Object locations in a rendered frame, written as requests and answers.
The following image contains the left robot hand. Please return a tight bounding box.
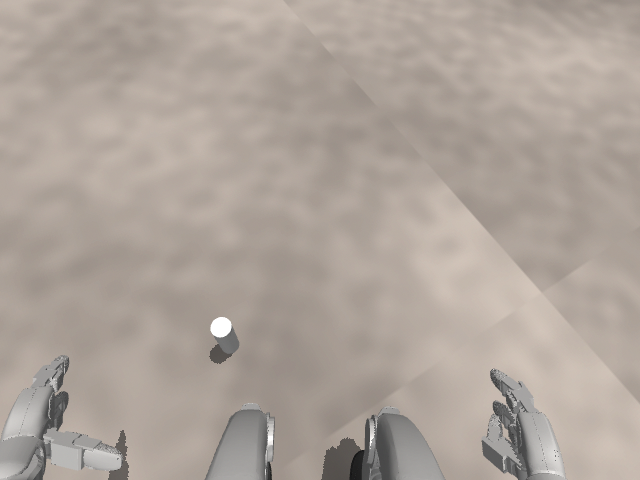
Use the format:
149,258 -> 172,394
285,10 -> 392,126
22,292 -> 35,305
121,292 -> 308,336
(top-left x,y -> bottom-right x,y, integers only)
0,355 -> 123,471

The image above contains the right robot foot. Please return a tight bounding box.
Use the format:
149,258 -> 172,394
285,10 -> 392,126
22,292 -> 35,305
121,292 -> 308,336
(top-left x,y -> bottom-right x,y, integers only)
349,450 -> 365,480

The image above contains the left robot arm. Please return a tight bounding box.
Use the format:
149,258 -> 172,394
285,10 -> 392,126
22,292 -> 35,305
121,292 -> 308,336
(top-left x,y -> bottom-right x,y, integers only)
0,436 -> 46,480

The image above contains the can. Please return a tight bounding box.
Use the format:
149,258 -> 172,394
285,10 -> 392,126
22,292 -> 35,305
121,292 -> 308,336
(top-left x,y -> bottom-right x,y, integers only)
210,317 -> 239,354

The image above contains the right robot hand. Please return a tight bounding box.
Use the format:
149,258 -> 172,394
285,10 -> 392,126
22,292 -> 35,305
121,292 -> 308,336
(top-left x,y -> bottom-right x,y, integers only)
482,369 -> 566,480

